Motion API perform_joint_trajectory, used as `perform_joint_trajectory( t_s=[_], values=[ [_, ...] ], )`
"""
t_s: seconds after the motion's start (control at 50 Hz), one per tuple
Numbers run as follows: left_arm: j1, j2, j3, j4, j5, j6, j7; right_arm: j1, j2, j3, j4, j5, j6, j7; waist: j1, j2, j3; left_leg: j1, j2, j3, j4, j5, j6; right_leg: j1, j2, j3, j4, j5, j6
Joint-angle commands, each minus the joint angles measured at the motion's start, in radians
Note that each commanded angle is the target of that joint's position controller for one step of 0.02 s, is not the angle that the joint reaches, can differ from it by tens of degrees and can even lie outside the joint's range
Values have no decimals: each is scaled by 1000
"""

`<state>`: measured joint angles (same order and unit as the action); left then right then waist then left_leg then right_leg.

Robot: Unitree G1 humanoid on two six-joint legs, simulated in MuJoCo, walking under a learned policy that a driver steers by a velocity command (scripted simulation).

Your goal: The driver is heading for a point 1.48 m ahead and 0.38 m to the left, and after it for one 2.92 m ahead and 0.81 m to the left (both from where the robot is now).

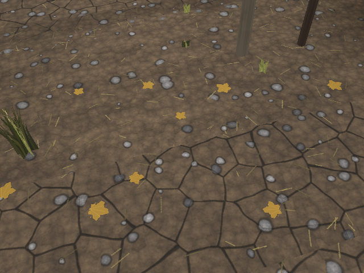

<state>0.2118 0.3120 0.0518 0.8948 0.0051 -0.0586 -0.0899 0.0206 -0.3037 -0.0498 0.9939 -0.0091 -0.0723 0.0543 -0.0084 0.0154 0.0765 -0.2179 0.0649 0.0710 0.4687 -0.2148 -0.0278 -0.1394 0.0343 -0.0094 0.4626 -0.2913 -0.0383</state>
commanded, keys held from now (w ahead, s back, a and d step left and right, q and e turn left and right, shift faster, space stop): no key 1.00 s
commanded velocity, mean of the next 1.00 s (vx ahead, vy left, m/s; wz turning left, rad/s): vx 0.00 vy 0.00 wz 0.00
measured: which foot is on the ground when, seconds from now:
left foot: down 0.00-1.00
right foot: down 0.00-1.00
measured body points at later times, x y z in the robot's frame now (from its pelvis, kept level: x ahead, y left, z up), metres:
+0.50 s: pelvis +0.01 +0.00 +0.00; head +0.03 -0.01 +0.45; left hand +0.07 +0.29 -0.13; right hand +0.14 -0.28 -0.13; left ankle +0.02 +0.14 -0.74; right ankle -0.03 -0.10 -0.74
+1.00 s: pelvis +0.01 +0.00 -0.01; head +0.03 +0.00 +0.44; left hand +0.05 +0.30 -0.14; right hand +0.13 -0.28 -0.14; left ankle +0.02 +0.14 -0.74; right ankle -0.03 -0.10 -0.74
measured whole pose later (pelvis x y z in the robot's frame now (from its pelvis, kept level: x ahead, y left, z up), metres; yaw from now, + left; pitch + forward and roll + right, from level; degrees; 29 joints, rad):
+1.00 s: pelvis +0.01 +0.00 -0.01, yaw +1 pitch -2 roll +0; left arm 0.24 0.33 0.05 1.03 0.01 -0.06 -0.09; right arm 0.04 -0.33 -0.03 1.13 -0.01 -0.07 0.05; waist 0.00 0.01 0.07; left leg -0.22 0.05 0.06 0.53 -0.27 -0.02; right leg -0.14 0.02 -0.02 0.53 -0.35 -0.03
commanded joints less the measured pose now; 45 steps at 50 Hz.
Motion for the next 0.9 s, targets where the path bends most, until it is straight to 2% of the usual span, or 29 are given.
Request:
perform_joint_trajectory(
  t_s=[0.02,0.4,0.9],
  values=[
    [15,150,32,-32,1,-11,1,-54,-137,-22,-36,1,-11,-6,-1,-6,-90,60,14,-21,-36,180,27,-20,-69,78,-83,212,-38],
    [31,169,26,46,1,-9,-2,-58,-158,-10,47,1,-4,-12,4,-15,-81,53,4,-23,-17,171,25,-16,-73,74,-65,230,-33],
    [65,168,22,108,0,-10,-1,-28,-168,-3,91,4,-5,-11,6,-16,-65,53,-4,-28,14,163,29,-51,-73,60,-38,209,-23]
  ],
)
Keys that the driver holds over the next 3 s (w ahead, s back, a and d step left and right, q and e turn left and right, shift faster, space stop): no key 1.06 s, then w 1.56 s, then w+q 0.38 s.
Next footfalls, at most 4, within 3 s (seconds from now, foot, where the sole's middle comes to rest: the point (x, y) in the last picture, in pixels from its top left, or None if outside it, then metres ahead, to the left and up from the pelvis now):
1.74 right None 0.36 -0.07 -0.78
2.16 left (152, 246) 0.65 0.17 -0.94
2.60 right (203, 189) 0.92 -0.06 -0.94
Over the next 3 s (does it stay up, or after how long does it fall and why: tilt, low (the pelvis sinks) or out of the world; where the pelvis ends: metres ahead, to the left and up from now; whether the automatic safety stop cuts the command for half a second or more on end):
stays up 0.96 0.03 -0.16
